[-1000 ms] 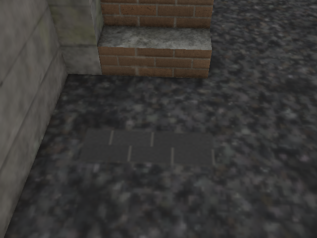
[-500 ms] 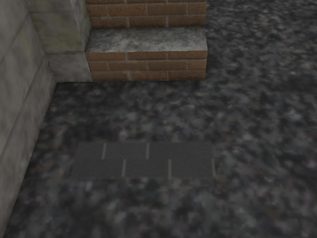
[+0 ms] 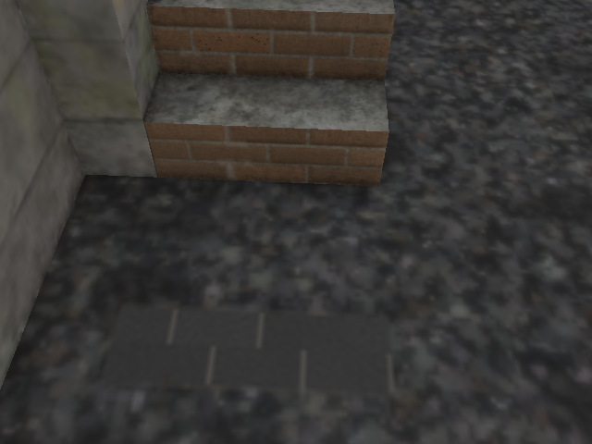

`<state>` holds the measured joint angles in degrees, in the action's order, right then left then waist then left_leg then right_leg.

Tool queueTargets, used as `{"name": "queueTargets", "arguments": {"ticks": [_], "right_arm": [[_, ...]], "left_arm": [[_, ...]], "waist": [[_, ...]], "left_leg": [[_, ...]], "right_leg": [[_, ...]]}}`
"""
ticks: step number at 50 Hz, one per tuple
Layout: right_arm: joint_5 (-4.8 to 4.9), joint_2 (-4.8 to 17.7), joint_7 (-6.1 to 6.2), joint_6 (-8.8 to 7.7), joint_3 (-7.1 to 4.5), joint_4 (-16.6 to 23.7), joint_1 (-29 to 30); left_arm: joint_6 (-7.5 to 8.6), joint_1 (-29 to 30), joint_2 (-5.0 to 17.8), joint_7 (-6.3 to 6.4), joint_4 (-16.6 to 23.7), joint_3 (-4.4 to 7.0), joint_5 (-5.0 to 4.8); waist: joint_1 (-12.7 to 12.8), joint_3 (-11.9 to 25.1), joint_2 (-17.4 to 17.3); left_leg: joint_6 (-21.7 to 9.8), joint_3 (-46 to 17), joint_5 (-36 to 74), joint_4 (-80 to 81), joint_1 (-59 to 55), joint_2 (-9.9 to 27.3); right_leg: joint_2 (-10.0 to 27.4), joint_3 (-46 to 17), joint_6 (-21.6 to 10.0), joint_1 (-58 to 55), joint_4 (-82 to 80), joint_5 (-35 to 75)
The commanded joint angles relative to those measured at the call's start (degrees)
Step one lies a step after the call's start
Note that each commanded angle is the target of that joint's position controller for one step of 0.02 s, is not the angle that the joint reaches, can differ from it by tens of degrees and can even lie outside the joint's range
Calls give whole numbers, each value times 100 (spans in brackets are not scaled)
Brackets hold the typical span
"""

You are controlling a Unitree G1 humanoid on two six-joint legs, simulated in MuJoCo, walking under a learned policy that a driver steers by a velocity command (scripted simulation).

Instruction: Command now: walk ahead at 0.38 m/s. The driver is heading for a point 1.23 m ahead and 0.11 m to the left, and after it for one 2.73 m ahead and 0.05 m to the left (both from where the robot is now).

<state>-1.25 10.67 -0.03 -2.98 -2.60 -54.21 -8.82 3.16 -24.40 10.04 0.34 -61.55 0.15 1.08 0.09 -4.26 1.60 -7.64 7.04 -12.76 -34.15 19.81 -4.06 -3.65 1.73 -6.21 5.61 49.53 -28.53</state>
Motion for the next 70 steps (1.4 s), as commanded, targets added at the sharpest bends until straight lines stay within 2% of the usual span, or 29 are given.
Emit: {"name": "queueTargets", "arguments": {"ticks": [1,2,4,6,13,20,23,25,26,27,28,29,30,33,38,43,48,51,53,54,55,56,57,58,59,61,62,65,70], "right_arm": [[113,754,-47,13,-179,-214,-1149],[109,528,-66,-31,-110,-190,-901],[81,323,-4,-147,-21,-287,-885],[61,430,30,-226,-23,-423,-1174],[48,597,25,-265,1,-620,-1933],[-21,616,80,-295,11,-768,-2330],[-37,745,118,-287,-26,-782,-2128],[-2,795,105,-262,-32,-774,-1930],[41,656,84,-272,26,-624,-1866],[242,40,17,-275,139,-468,-2371],[120,596,29,-269,-17,-534,-2144],[106,644,9,-279,-54,-383,-1708],[84,545,-10,-306,-35,-326,-1420],[-82,281,-92,-111,-36,-345,-1442],[-97,291,-168,59,-40,-14,-545],[-6,239,-185,43,42,380,639],[21,320,-165,-12,52,629,1323],[27,430,-128,-106,-12,617,1080],[32,619,-9,-175,-133,219,-156],[-73,877,65,-232,-244,-107,-1224],[-233,1456,121,-244,-397,-202,-2066],[-76,1488,44,-150,-419,-211,-1794],[56,1202,14,-121,-341,-98,-1065],[70,827,-39,-141,-240,-34,-666],[69,634,-53,-177,-183,-64,-492],[93,376,-26,-263,-72,-251,-591],[98,423,-19,-312,-66,-332,-772],[118,665,-15,-360,-77,-451,-1049],[110,579,-16,-401,-15,-577,-1665]], "left_arm": [[105,552,785,-103,636,213,78],[118,622,696,-125,629,219,62],[21,332,390,-150,482,188,111],[-54,348,297,-173,478,187,107],[-121,1927,397,-201,1045,239,27],[-45,2818,380,-223,1406,241,18],[27,2526,476,-191,1412,294,20],[122,984,671,-104,899,436,53],[184,-111,1094,-30,644,572,184],[172,-647,1706,-26,562,716,243],[99,-236,1470,-78,583,672,56],[103,410,1153,-102,694,575,7],[153,741,812,-130,735,486,3],[267,707,368,-74,534,324,-5],[336,49,575,-36,277,310,-39],[333,-422,545,-22,161,239,-37],[306,-821,602,43,-21,238,19],[293,-616,729,97,-39,279,63],[260,-466,827,117,-47,319,68],[259,-392,738,96,41,285,35],[264,-655,303,23,281,177,-167],[268,-751,488,-31,237,275,-127],[239,-200,702,-49,344,336,-50],[281,231,701,-113,442,340,22],[265,295,508,-135,435,323,46],[113,111,310,-177,383,296,186],[59,99,290,-197,401,298,203],[-8,742,379,-229,660,321,187],[-8,1897,409,-237,1048,271,109]], "waist": [[-361,-96,-506],[-150,-324,-175],[154,-262,-210],[186,-172,-267],[-187,-388,-431],[-417,-420,-604],[-165,-266,-692],[509,510,-453],[894,1230,-66],[721,1922,1346],[611,1752,687],[337,992,361],[222,611,26],[-152,340,175],[-142,-5,135],[115,-203,178],[278,-333,232],[42,-180,239],[-481,451,206],[-849,1056,42],[-885,1859,-938],[-652,2032,-1306],[-384,1098,-756],[-288,534,-289],[-69,234,-214],[185,195,-340],[214,232,-349],[184,53,-348],[-100,-49,-434]], "left_leg": [[-1228,-3861,-2625,2569,-1803,2406],[-982,-3360,-2085,2753,-1285,2175],[-614,-2431,-959,2829,-809,1731],[-571,-1895,-279,2850,-764,1566],[-490,-1425,256,3095,-1432,1476],[-504,-1144,1684,2570,-2282,1642],[-361,-1011,2940,1966,-2388,1750],[-137,-636,4095,230,-2000,1419],[6,-441,2756,-1333,-916,1159],[308,-90,-890,-3469,1080,144],[184,-948,-1397,-4118,1573,223],[132,-998,-871,-4140,1767,525],[136,-991,-463,-3856,1609,719],[263,-887,-172,-3267,1043,924],[481,-619,456,-2584,1754,1024],[571,-353,1232,-1025,1785,899],[365,-236,1109,-179,1768,725],[99,-142,526,240,1128,491],[-134,22,385,758,-456,134],[-362,-468,277,753,-2007,567],[-924,-2869,-802,1077,-3704,2260],[-1269,-4822,-1189,1975,-3844,2812],[-1048,-3935,-1525,2084,-3042,2548],[-871,-3224,-1099,2308,-2134,2312],[-640,-2668,-529,2490,-1529,2042],[-409,-1921,499,2592,-981,1684],[-426,-1763,928,2595,-949,1639],[-438,-1413,1282,2791,-983,1544],[-264,-1059,2148,2715,-1547,1398]], "right_leg": [[429,-472,-151,3199,2371,522],[598,-482,-110,2951,2041,849],[771,-409,83,2345,1541,1142],[783,-228,214,2263,1300,1399],[948,49,549,3272,-280,2428],[731,224,416,3184,-1349,2354],[506,347,150,2395,-1756,1782],[136,503,-99,428,-2318,1910],[1055,-504,-372,-1106,-2450,1316],[2728,-3332,-1048,-2527,-3132,457],[2648,-3926,-1068,-2117,-3565,464],[2470,-2995,-929,-1403,-3561,721],[2231,-2370,-802,-722,-3722,1461],[1688,-1306,-483,107,-3957,2592],[1508,-776,-525,103,-4233,3232],[1361,-448,-446,-153,-4292,3824],[1599,-416,-499,-1007,-4094,4345],[1693,-266,-411,-1329,-3491,5663],[1506,-57,-235,-1130,-2055,6499],[1286,64,-137,-177,-782,5521],[580,440,97,1704,1368,2810],[-39,-108,100,2861,2486,-114],[440,-414,30,3287,2585,449],[640,-429,74,3163,2270,963],[817,-412,119,2859,1880,1213],[942,-359,272,2328,1509,1380],[939,-291,320,2300,1466,1439],[1072,-163,459,2833,1042,1949],[1010,42,595,3307,-252,2793]]}}
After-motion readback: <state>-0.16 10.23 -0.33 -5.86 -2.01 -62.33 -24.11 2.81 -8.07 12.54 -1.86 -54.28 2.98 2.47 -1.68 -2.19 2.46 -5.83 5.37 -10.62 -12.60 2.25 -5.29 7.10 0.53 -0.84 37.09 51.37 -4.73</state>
